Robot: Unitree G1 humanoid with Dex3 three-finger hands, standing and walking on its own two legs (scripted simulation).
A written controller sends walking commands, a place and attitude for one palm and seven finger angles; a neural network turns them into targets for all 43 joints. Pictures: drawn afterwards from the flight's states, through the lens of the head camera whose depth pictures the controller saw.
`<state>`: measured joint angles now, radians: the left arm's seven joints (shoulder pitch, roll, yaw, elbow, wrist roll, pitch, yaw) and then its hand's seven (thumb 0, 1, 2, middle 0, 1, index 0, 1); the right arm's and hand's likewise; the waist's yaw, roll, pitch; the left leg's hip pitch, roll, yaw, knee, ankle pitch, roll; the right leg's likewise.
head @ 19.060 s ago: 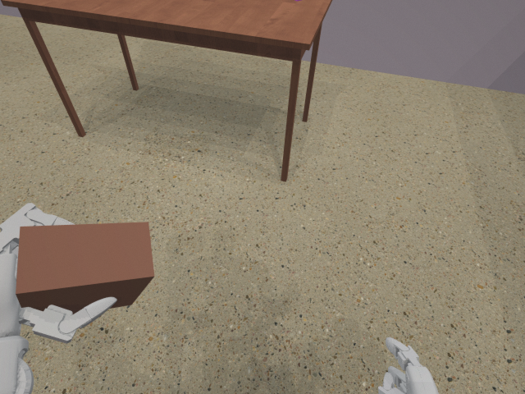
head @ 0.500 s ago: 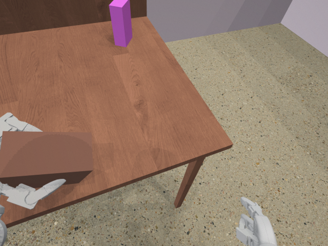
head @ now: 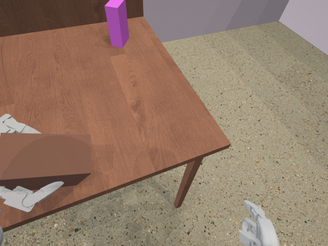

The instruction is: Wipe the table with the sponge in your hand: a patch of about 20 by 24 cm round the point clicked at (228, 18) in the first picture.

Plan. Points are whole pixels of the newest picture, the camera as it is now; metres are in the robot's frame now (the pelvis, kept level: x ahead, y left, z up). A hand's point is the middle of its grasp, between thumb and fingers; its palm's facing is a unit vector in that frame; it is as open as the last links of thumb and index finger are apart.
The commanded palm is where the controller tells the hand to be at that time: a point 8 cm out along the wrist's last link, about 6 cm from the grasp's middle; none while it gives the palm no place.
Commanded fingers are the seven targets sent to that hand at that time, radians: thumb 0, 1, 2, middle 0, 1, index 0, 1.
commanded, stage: shuffle to correct the standing spot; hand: left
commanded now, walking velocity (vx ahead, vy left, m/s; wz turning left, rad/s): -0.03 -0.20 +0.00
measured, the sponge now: (59, 164) +0.23 +0.21 +0.14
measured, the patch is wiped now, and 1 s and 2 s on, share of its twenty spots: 0.00 0.00 0.00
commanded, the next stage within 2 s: come to a stop and stand still in 0.82 s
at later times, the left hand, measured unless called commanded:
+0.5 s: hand (30, 165) +0.22 +0.24 +0.16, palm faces +0.33 -0.84 -0.42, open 10.3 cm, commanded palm +0.16 +0.28 +0.18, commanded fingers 0.00 0.10 1.30 -1.20 -1.60 -1.20 -1.60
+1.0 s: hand (29, 153) +0.23 +0.24 +0.17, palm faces +0.33 -0.78 -0.53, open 10.3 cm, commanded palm +0.16 +0.26 +0.18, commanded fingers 0.00 0.10 1.30 -1.20 -1.60 -1.20 -1.60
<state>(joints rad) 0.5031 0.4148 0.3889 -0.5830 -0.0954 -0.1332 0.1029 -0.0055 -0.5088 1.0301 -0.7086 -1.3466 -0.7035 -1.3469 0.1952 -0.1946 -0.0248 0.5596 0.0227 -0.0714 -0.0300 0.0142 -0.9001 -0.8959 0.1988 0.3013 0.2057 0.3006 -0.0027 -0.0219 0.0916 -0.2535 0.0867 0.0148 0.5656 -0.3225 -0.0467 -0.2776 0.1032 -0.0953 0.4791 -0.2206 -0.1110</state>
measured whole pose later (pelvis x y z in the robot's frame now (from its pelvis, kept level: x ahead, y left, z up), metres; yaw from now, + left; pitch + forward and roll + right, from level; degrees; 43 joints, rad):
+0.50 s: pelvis +0.00 +0.00 +0.00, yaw +0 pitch +1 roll +0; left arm 0.51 0.41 0.38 -0.57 -0.09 -0.12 0.11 -0.01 -0.51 1.03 -0.71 -1.35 -0.70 -1.35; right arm 0.19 -0.19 -0.02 0.56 0.03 -0.06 -0.03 0.01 -0.90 -0.90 0.20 0.30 0.21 0.30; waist 0.00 -0.01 0.08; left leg -0.24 0.09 0.01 0.53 -0.30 -0.05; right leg -0.27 0.10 -0.10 0.45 -0.21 -0.11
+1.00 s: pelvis +0.00 -0.02 +0.00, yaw +0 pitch +1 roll +0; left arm 0.37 0.50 0.41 -0.49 -0.04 -0.15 0.06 -0.01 -0.51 1.03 -0.71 -1.35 -0.71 -1.35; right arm 0.21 -0.19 -0.04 0.58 0.01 -0.11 -0.04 0.01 -0.90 -0.90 0.20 0.30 0.20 0.30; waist 0.04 -0.02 0.10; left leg -0.23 0.10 0.02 0.52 -0.28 -0.04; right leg -0.26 0.11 -0.10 0.44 -0.20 -0.11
